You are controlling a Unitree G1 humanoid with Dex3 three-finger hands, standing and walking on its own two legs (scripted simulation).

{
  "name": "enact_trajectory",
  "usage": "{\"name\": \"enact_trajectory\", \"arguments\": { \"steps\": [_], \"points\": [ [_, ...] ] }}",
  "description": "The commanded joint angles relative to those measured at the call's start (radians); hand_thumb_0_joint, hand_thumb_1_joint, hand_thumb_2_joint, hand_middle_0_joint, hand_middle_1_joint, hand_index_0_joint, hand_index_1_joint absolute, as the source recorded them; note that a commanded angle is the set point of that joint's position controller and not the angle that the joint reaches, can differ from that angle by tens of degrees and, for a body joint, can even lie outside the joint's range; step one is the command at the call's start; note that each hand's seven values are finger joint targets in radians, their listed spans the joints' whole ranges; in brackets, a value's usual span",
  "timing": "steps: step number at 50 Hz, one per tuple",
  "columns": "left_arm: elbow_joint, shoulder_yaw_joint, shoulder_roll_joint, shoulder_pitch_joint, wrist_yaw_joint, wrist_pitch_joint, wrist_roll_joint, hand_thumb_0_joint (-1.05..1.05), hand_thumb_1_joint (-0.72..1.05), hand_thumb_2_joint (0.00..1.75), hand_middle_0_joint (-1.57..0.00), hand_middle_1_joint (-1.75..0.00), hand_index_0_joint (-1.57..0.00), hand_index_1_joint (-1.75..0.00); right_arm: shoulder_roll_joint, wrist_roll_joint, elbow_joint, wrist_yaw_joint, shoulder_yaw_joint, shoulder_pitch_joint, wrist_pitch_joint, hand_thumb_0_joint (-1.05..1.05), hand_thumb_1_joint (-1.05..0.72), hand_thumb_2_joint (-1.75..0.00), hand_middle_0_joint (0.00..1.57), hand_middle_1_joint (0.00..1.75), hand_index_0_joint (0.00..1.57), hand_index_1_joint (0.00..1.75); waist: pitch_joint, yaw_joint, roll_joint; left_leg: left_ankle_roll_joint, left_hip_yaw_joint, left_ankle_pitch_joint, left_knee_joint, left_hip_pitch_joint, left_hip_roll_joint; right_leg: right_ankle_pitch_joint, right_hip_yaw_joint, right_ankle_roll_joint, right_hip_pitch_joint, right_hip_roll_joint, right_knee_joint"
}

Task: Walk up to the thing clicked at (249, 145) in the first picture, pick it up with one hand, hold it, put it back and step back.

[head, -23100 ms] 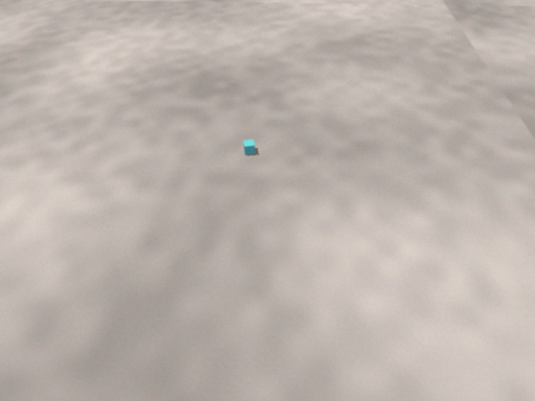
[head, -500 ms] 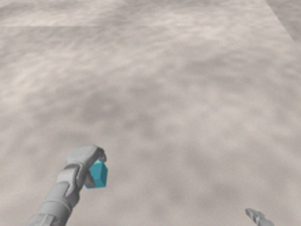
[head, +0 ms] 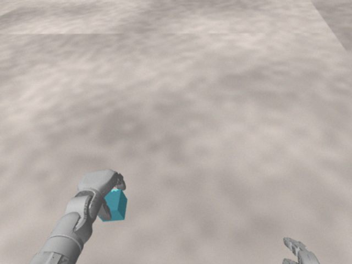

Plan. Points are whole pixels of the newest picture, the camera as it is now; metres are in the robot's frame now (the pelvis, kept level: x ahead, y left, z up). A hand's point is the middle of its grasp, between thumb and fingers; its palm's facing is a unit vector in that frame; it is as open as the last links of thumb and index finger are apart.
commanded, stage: hold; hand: left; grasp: from above
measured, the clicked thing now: (112, 205) +0.30 +0.23 -0.09
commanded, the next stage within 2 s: crouch in 0.48 s
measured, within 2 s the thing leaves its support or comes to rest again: neither
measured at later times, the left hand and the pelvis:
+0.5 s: hand (103, 200) +0.29 +0.23 -0.03, palm faces -0.45 -0.07 -0.89, open 8.7 cm; pelvis +0.00 +0.00 +0.00, yaw +0 degrees
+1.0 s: hand (109, 209) +0.31 +0.24 -0.12, palm faces -0.45 +0.00 -0.89, open 8.7 cm; pelvis -0.01 +0.00 -0.03, yaw +1 degrees
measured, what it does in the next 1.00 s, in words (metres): stands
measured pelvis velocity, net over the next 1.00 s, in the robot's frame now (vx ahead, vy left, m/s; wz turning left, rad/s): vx -0.01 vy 0.00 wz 0.02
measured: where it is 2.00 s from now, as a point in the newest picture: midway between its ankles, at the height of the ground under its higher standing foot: outside the picture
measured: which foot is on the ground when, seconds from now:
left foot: down 0.00-1.00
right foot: down 0.00-1.00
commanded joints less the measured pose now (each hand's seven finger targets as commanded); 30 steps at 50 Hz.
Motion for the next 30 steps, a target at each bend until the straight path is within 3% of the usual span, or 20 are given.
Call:
{"name": "enact_trajectory", "arguments": {
  "steps": [1,2,4,8,9,12,14,18,20,22,25,27,28,29,30],
  "points": [
    [-0.18,0.116,0.206,-0.307,0.045,-0.008,0.007,0.0,0.89,0.39,-1.16,-0.43,-1.21,-0.37,-0.122,-0.006,-0.136,-0.004,-0.036,-0.093,-0.049,0.0,-0.9,-0.9,0.2,0.3,0.2,0.3,-0.218,0.002,-0.044,0.03,-0.004,0.141,-0.058,0.128,-0.048,0.122,-0.024,-0.024,0.037,0.046,-0.087],
    [-0.215,0.105,0.202,-0.346,0.044,-0.012,0.008,0.0,0.89,0.41,-1.17,-0.42,-1.22,-0.38,-0.119,-0.006,-0.137,-0.004,-0.035,-0.098,-0.05,0.0,-0.9,-0.9,0.2,0.3,0.2,0.3,-0.226,-0.002,-0.025,0.03,-0.004,0.146,-0.059,0.135,-0.048,0.128,-0.022,-0.024,0.03,0.045,-0.087],
    [-0.205,0.142,0.243,-0.358,0.051,-0.014,0.016,0.0,0.87,0.4,-1.14,-0.45,-1.2,-0.39,-0.125,-0.006,-0.132,-0.006,-0.037,-0.093,-0.049,0.0,-0.9,-0.9,0.2,0.3,0.2,0.3,-0.238,0.004,-0.016,0.028,-0.004,0.156,-0.06,0.142,-0.048,0.134,-0.021,-0.026,0.036,0.048,-0.084],
    [-0.186,0.098,0.2,-0.392,0.056,-0.017,0.017,0.0,0.86,0.38,-1.12,-0.46,-1.18,-0.39,-0.126,-0.009,-0.124,-0.005,-0.039,-0.081,-0.054,0.0,-0.9,-0.9,0.2,0.3,0.2,0.3,-0.232,-0.017,-0.018,0.025,-0.01,0.159,-0.066,0.152,-0.038,0.135,-0.029,-0.031,0.024,0.054,-0.082],
    [-0.161,0.124,0.217,-0.36,0.06,-0.016,0.011,0.0,0.84,0.37,-1.1,-0.45,-1.17,-0.38,-0.128,-0.007,-0.122,-0.006,-0.039,-0.081,-0.053,0.0,-0.9,-0.9,0.2,0.3,0.2,0.3,-0.217,-0.003,-0.016,0.024,-0.01,0.154,-0.069,0.141,-0.039,0.126,-0.03,-0.031,0.032,0.054,-0.086],
    [-0.174,0.084,0.179,-0.34,0.054,-0.016,0.011,0.0,0.84,0.4,-1.12,-0.44,-1.17,-0.39,-0.121,-0.007,-0.128,-0.003,-0.039,-0.091,-0.055,0.0,-0.9,-0.9,0.2,0.3,0.2,0.3,-0.22,-0.004,-0.027,0.025,-0.006,0.152,-0.068,0.144,-0.043,0.127,-0.029,-0.029,0.036,0.049,-0.093],
    [-0.186,0.115,0.211,-0.335,0.051,-0.014,0.011,0.0,0.85,0.39,-1.12,-0.45,-1.18,-0.39,-0.125,-0.005,-0.129,-0.004,-0.041,-0.087,-0.054,0.0,-0.9,-0.9,0.2,0.3,0.2,0.3,-0.237,0.004,-0.034,0.029,-0.004,0.176,-0.062,0.146,-0.047,0.153,-0.026,-0.026,0.047,0.045,-0.094],
    [-0.191,0.098,0.199,-0.362,0.052,-0.01,0.01,0.0,0.87,0.39,-1.14,-0.44,-1.2,-0.38,-0.126,-0.006,-0.127,-0.004,-0.038,-0.085,-0.051,0.0,-0.9,-0.9,0.2,0.3,0.2,0.3,-0.227,-0.01,-0.039,0.028,-0.006,0.163,-0.069,0.155,-0.042,0.142,-0.028,-0.028,0.041,0.05,-0.097],
    [-0.143,0.115,0.207,-0.315,0.056,-0.006,0.014,0.0,0.85,0.4,-1.14,-0.43,-1.19,-0.38,-0.126,-0.005,-0.126,-0.004,-0.037,-0.085,-0.048,0.0,-0.9,-0.9,0.2,0.3,0.2,0.3,-0.205,-0.003,-0.053,0.031,-0.004,0.159,-0.069,0.14,-0.046,0.138,-0.028,-0.025,0.042,0.045,-0.104],
    [-0.183,0.107,0.214,-0.379,0.055,-0.016,0.016,0.0,0.86,0.41,-1.14,-0.44,-1.19,-0.39,-0.123,-0.006,-0.13,-0.004,-0.037,-0.089,-0.048,0.0,-0.9,-0.9,0.2,0.3,0.2,0.3,-0.213,-0.003,-0.023,0.028,-0.003,0.144,-0.073,0.14,-0.046,0.125,-0.026,-0.028,0.036,0.045,-0.102],
    [-0.16,0.13,0.225,-0.34,0.061,-0.018,0.02,0.0,0.83,0.45,-1.13,-0.45,-1.18,-0.41,-0.125,-0.006,-0.126,-0.003,-0.04,-0.077,-0.047,0.0,-0.9,-0.9,0.2,0.3,0.2,0.3,-0.226,0.001,-0.027,0.03,0.0,0.159,-0.067,0.14,-0.048,0.14,-0.024,-0.027,0.046,0.044,-0.101],
    [-0.162,0.101,0.192,-0.343,0.059,-0.021,0.019,0.0,0.85,0.45,-1.15,-0.45,-1.19,-0.41,-0.122,-0.008,-0.127,-0.003,-0.04,-0.079,-0.047,0.0,-0.9,-0.9,0.2,0.3,0.2,0.3,-0.228,-0.005,-0.032,0.03,-0.001,0.171,-0.066,0.147,-0.047,0.152,-0.027,-0.029,0.047,0.045,-0.096],
    [-0.188,0.106,0.21,-0.386,0.063,-0.024,0.019,0.0,0.86,0.44,-1.15,-0.45,-1.19,-0.41,-0.127,-0.007,-0.126,-0.004,-0.041,-0.076,-0.047,0.0,-0.9,-0.9,0.2,0.3,0.2,0.3,-0.245,-0.01,-0.018,0.029,-0.001,0.177,-0.065,0.16,-0.047,0.16,-0.023,-0.029,0.046,0.045,-0.094],
    [-0.171,0.123,0.227,-0.393,0.067,-0.023,0.022,0.0,0.89,0.4,-1.07,-0.53,-1.18,-0.43,-0.127,-0.006,-0.122,-0.005,-0.042,-0.072,-0.047,0.0,-0.89,-0.9,0.2,0.3,0.2,0.3,-0.244,-0.006,-0.023,0.029,-0.002,0.185,-0.065,0.157,-0.045,0.165,-0.026,-0.029,0.047,0.047,-0.092],
    [-0.145,0.133,0.235,-0.378,0.072,-0.024,0.02,0.0,0.81,0.36,-0.99,-0.5,-1.1,-0.39,-0.13,-0.008,-0.118,-0.005,-0.041,-0.067,-0.046,0.0,-0.87,-0.89,0.2,0.3,0.2,0.3,-0.232,-0.009,-0.024,0.028,0.0,0.175,-0.066,0.15,-0.045,0.156,-0.025,-0.03,0.047,0.046,-0.096]
  ]
}}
